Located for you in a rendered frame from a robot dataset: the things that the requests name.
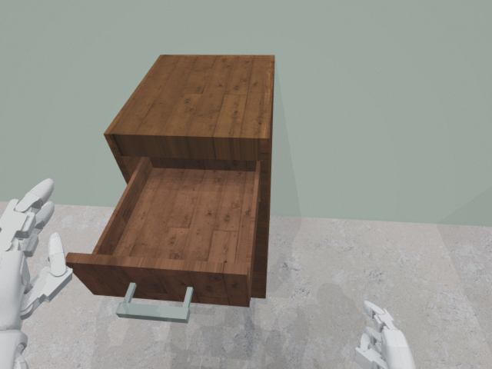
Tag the robot left forearm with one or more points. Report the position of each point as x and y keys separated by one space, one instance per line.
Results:
x=12 y=344

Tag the drawer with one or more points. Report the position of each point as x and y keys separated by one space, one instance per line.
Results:
x=181 y=222

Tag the left robot hand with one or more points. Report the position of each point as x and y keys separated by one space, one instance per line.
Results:
x=20 y=225

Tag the cabinet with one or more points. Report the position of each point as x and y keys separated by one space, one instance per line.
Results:
x=205 y=107

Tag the handle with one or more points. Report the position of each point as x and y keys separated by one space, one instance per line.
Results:
x=154 y=312

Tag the right robot hand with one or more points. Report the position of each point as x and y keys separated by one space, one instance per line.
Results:
x=391 y=348

